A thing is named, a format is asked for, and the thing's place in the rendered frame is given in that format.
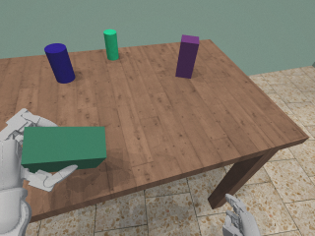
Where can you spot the table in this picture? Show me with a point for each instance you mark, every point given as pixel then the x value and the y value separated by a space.
pixel 159 128

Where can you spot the robot left forearm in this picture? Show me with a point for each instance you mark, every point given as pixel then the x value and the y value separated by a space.
pixel 15 212

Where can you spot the robot right hand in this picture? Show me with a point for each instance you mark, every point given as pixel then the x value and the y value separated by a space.
pixel 244 224

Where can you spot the robot left hand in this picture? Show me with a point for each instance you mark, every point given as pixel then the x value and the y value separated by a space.
pixel 12 172

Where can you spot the sponge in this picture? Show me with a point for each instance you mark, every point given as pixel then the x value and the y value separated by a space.
pixel 51 149

